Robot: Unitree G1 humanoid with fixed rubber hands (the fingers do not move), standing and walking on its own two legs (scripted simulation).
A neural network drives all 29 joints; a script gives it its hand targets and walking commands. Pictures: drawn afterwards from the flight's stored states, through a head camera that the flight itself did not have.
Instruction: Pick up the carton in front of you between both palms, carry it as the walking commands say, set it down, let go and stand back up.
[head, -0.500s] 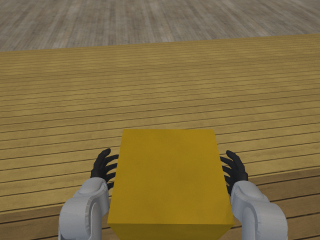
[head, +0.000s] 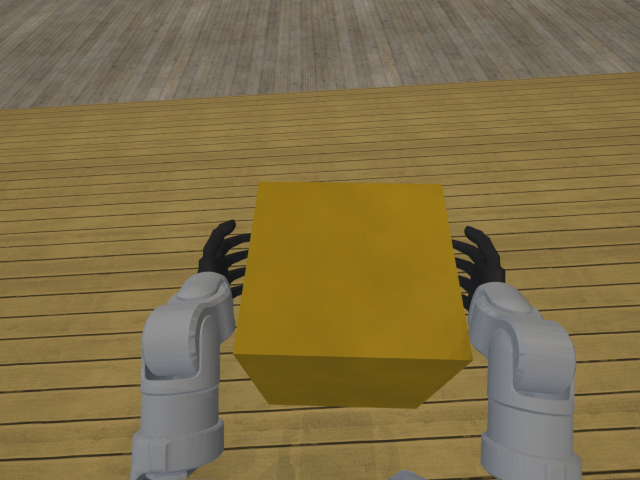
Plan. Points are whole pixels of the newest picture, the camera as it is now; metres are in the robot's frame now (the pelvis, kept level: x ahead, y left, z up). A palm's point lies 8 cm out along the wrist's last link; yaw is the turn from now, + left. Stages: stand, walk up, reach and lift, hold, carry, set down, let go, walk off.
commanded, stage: carry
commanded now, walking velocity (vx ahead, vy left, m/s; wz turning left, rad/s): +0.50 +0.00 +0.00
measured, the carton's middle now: (345, 306) +0.32 +0.00 +0.04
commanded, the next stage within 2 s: none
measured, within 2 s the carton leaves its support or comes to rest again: neither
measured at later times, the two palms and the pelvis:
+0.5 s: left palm (269, 121) +0.68 +0.15 +0.08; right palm (438, 125) +0.66 -0.15 +0.09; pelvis +0.34 +0.02 -0.02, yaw -3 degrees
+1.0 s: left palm (285, 67) +1.00 +0.16 +0.03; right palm (408, 62) +1.01 -0.14 +0.03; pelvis +0.68 +0.00 -0.07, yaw +0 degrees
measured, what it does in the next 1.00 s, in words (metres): goes down: left foot 0.03 m lower, then right foot 0.05 m lower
